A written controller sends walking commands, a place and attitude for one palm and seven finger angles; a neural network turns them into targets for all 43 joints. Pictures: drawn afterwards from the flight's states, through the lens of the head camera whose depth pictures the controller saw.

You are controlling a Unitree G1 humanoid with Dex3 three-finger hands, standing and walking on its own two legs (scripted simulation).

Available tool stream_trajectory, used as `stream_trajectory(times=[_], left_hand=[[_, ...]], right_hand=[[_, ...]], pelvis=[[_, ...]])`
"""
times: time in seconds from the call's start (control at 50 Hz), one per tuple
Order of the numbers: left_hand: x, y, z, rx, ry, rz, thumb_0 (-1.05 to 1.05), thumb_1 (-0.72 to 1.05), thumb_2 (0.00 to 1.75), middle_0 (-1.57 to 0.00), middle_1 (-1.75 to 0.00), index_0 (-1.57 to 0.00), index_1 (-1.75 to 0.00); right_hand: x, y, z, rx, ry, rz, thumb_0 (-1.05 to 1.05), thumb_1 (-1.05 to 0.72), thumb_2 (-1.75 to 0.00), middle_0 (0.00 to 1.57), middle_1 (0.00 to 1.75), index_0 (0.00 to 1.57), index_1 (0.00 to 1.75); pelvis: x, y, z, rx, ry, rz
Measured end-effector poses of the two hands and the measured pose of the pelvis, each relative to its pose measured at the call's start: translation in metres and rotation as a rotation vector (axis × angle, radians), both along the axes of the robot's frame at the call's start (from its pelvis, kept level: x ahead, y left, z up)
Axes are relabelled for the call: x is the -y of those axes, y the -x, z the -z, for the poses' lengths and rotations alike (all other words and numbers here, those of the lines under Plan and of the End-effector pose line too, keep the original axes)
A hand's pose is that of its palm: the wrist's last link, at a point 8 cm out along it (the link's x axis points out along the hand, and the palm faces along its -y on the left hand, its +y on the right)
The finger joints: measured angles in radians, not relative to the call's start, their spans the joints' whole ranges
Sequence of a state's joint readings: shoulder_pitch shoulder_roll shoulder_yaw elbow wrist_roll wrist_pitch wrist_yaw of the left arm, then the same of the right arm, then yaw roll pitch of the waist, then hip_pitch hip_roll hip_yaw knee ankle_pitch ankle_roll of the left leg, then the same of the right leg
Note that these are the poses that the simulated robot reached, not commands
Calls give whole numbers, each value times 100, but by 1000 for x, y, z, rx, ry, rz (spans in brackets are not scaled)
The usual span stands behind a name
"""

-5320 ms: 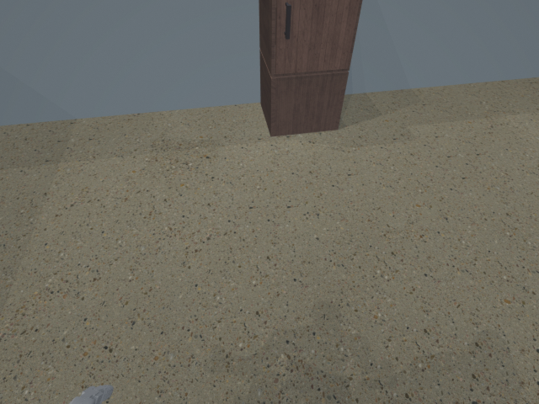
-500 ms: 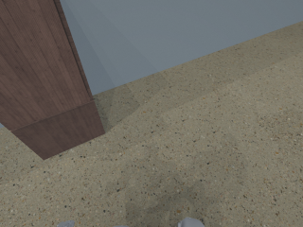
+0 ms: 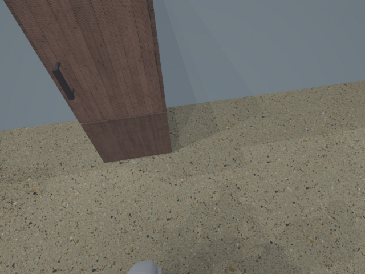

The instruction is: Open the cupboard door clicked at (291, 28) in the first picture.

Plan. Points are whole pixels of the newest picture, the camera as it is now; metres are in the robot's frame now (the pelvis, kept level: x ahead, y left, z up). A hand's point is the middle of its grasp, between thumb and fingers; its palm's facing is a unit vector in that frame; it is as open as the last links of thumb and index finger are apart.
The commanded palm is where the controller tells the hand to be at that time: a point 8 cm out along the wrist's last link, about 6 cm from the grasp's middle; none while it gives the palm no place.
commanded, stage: turn to face it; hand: left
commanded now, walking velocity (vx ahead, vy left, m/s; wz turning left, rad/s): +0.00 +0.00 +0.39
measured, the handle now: (64, 81) +0.76 +0.51 -0.08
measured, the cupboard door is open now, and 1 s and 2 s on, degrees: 0 0 0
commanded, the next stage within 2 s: take the last steps up to it in 0.30 s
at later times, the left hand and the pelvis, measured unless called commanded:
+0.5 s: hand out of the picture +0.05 +0.26 -0.16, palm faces +0.18 -0.95 -0.24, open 7.3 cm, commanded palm none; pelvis +0.00 +0.04 +0.00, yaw +9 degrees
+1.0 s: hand out of the picture -0.05 +0.17 -0.15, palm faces +0.36 -0.91 -0.21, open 7.3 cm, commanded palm none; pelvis +0.10 +0.05 +0.00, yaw +16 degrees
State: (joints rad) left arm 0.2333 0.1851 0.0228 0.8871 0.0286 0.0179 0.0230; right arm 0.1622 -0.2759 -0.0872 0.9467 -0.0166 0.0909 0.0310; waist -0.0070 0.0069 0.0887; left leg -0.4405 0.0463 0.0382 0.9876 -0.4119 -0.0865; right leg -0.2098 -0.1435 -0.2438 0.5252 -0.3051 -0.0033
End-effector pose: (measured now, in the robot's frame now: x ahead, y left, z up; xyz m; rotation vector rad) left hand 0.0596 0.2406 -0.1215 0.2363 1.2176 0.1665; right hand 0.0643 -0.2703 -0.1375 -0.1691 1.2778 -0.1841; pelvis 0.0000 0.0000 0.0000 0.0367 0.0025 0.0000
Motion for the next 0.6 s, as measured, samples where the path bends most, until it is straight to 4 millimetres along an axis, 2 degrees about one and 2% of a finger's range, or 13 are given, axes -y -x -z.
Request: stream_trajectory(times=[0.14, 0.22, 0.3, 0.4, 0.5, 0.6], left_hand=[[-43, 67, 33, -131, 27, -148, 0, 90, 90, -20, -30, -21, -30], [-63, 83, 34, -183, 25, -193, 1, 91, 90, -20, -30, -21, -30], [-72, 74, 25, -140, 32, -210, 1, 91, 90, -19, -30, -20, -30], [-73, 52, 17, -60, 32, -211, 0, 91, 90, -19, -30, -20, -30], [-60, 30, 10, -2, 26, -192, 0, 91, 90, -19, -30, -20, -30], [-37, 11, 4, 51, 15, -160, 0, 91, 90, -19, -30, -20, -30]], right_hand=[[-45, -63, -6, 97, 41, -159, 0, -91, -90, 20, 30, 20, 30], [-72, -79, -19, 148, 47, -207, 0, -91, -90, 20, 30, 20, 30], [-88, -78, -28, 147, 43, -224, 0, -91, -90, 20, 30, 21, 30], [-95, -64, -25, 119, 19, -222, 0, -90, -90, 21, 30, 21, 30], [-88, -39, -11, 66, -13, -196, 0, -90, -90, 21, 30, 21, 30], [-69, -10, 13, -8, -53, -153, 0, -90, -90, 21, 30, 21, 30]], pelvis=[[-28, 0, 15, -13, 34, -71], [-39, -1, 9, -2, 49, -86], [-46, -1, 0, 5, 66, -114], [-46, -1, -4, 13, 61, -138], [-39, -2, -3, 19, 43, -154], [-25, -10, 5, 18, 18, -163]])
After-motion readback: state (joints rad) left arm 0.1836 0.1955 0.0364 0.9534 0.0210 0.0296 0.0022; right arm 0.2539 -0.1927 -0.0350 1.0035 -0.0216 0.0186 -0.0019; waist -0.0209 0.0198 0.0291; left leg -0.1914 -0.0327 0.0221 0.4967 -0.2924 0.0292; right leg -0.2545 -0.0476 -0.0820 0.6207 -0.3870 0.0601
